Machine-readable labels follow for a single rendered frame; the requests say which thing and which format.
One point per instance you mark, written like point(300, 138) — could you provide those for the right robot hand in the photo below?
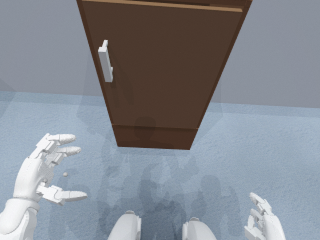
point(269, 225)

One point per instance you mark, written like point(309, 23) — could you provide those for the left robot hand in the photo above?
point(29, 182)

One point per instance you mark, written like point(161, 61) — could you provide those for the robot left forearm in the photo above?
point(18, 220)

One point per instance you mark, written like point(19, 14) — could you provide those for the left robot shin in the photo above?
point(129, 212)

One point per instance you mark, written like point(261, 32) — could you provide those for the cupboard door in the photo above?
point(165, 58)

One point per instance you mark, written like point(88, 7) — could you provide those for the robot left thigh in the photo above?
point(127, 227)

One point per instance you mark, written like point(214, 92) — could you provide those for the handle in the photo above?
point(105, 62)

